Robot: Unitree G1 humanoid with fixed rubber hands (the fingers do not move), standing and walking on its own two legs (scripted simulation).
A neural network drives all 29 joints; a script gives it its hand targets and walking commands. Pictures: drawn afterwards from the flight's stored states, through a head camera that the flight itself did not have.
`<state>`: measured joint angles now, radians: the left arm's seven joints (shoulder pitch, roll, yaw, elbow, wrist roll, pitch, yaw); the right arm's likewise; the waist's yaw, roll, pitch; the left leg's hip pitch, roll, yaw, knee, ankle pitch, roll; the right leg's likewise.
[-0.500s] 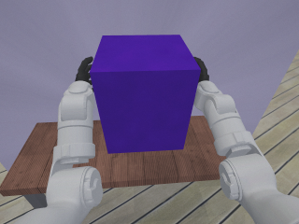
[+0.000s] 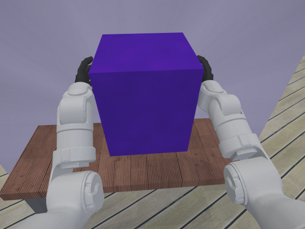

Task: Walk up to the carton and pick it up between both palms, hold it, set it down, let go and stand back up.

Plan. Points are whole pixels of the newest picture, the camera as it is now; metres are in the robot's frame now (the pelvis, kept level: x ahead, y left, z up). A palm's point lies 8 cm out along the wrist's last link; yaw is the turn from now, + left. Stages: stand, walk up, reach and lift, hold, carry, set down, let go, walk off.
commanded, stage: hold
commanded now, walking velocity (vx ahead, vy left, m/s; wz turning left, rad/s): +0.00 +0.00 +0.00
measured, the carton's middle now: (146, 94) +0.38 +0.00 +0.21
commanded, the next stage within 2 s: none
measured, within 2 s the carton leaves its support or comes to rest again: neither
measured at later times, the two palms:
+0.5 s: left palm (82, 86) +0.37 +0.15 +0.25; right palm (203, 83) +0.37 -0.15 +0.24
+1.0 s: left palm (82, 87) +0.37 +0.15 +0.24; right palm (203, 84) +0.37 -0.15 +0.24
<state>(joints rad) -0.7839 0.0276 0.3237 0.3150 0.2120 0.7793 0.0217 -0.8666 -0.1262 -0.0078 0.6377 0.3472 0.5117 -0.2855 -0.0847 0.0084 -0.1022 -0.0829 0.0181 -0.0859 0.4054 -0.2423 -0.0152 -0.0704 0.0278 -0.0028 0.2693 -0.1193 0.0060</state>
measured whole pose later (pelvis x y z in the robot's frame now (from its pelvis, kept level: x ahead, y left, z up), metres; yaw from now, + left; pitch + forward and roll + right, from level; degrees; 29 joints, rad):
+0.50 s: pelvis +0.00 +0.00 +0.00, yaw +0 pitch -5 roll -2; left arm -0.82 0.02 0.35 0.39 0.23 0.75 0.02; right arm -0.90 -0.13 -0.02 0.72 0.34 0.48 -0.27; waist -0.08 0.00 -0.10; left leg -0.07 0.01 -0.09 0.40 -0.24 -0.01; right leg -0.05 0.03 0.00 0.26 -0.11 0.01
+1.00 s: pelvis +0.00 +0.00 +0.00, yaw +1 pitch -6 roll -2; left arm -0.81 0.03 0.34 0.38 0.23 0.75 0.02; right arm -0.88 -0.13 -0.01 0.71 0.34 0.47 -0.27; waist -0.09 -0.01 -0.09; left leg -0.06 0.01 -0.10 0.40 -0.24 -0.01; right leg -0.04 0.03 -0.01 0.26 -0.12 0.01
